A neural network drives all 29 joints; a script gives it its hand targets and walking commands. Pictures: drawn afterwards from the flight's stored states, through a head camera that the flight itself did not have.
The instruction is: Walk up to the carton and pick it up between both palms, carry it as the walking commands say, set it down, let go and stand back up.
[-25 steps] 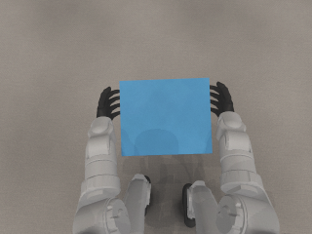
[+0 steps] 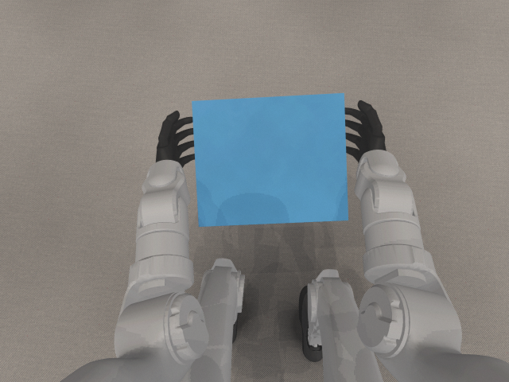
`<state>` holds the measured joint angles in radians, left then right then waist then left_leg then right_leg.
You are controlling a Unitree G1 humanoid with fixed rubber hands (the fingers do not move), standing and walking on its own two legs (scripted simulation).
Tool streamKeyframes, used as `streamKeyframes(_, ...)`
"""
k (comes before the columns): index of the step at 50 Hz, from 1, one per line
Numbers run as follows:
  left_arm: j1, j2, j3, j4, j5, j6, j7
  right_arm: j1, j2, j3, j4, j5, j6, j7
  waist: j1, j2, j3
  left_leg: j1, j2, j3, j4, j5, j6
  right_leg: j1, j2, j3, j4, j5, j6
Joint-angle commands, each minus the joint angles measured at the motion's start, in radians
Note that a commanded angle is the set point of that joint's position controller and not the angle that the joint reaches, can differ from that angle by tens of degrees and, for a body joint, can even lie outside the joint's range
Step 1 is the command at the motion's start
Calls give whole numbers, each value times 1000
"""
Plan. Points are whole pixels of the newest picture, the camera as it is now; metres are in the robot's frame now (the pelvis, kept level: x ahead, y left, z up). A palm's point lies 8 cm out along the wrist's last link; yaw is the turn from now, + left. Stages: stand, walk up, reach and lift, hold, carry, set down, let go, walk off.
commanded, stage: set down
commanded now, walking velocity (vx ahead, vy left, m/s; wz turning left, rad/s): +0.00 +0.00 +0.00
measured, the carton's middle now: (268, 163) +0.45 +0.04 -0.15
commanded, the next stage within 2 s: none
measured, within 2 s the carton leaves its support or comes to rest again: neither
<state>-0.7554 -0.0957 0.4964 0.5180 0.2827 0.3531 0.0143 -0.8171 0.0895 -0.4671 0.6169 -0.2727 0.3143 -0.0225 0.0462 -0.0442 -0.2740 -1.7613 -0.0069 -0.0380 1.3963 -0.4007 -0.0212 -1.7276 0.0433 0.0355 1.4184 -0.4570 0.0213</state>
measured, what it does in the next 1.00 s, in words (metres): lowers itself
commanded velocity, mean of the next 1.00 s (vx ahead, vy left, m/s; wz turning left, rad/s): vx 0.00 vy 0.00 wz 0.00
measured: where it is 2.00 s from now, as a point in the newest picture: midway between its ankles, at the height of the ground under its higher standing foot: (269, 328)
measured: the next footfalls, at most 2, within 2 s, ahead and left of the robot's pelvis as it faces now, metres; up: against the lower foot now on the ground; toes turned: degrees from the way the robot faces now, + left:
none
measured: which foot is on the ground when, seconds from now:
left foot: down 0.00-1.00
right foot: down 0.00-1.00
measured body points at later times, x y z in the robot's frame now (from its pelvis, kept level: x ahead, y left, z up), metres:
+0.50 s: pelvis -0.02 -0.01 -0.08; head +0.25 +0.01 +0.28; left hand +0.45 +0.20 -0.17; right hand +0.49 -0.11 -0.16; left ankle +0.09 +0.13 -0.55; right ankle +0.07 -0.12 -0.55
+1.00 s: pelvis -0.03 +0.00 -0.14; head +0.29 +0.02 +0.18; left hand +0.47 +0.20 -0.26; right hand +0.51 -0.11 -0.26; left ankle +0.09 +0.13 -0.55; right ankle +0.07 -0.12 -0.55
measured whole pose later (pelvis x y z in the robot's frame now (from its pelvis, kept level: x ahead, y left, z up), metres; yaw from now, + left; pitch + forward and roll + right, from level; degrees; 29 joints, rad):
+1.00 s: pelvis -0.03 +0.00 -0.14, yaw +0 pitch +49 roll -1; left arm -1.09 0.05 0.48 0.64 0.18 0.33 0.04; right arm -1.15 -0.04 -0.42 0.73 -0.17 0.29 -0.11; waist 0.06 -0.04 -0.09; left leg -2.26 -0.02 -0.04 1.85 -0.45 -0.03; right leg -2.22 0.07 0.04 1.88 -0.52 0.04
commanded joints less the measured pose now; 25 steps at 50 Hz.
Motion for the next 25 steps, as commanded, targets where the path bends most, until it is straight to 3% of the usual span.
streamKeyframes(1,-586,-883,-572,91,-162,-15,-284,-533,931,529,109,144,-3,273,31,20,-817,559,-129,67,-78,217,-11,307,131,-60,-112,143,-9)
streamKeyframes(25,-810,-776,-524,112,-209,-23,-276,-736,891,514,151,176,0,209,53,-12,-893,289,-130,112,154,155,-6,163,136,-77,111,110,0)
